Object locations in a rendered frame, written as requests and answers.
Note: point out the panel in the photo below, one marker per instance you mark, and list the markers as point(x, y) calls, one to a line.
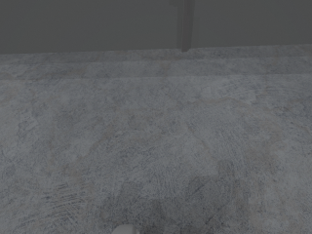
point(185, 25)

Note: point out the robot left thigh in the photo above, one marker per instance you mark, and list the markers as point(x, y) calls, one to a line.
point(125, 229)

